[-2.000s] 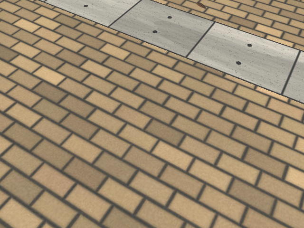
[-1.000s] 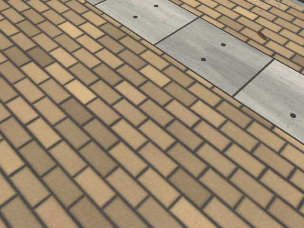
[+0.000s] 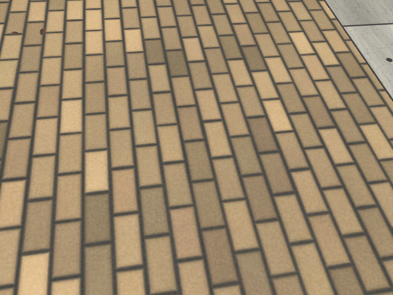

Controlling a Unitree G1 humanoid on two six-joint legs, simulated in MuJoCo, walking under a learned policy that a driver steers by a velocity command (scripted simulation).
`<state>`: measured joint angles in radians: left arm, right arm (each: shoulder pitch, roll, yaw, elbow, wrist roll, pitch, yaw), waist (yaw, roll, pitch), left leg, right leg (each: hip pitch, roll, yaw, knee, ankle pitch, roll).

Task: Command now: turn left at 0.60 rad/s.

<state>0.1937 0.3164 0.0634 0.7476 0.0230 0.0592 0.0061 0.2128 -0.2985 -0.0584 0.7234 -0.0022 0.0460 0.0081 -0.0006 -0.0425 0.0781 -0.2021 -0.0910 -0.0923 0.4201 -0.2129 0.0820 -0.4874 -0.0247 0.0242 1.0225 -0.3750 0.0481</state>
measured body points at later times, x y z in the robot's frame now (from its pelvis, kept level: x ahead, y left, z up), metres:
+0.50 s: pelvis +0.01 -0.04 +0.00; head +0.04 -0.06 +0.45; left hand +0.09 +0.24 -0.10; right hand +0.16 -0.29 -0.14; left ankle -0.05 +0.09 -0.70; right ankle +0.03 -0.13 -0.74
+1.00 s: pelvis -0.03 -0.05 -0.01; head +0.00 -0.05 +0.44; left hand -0.02 +0.25 -0.14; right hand +0.11 -0.30 -0.15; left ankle -0.04 +0.08 -0.74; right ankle -0.03 -0.13 -0.73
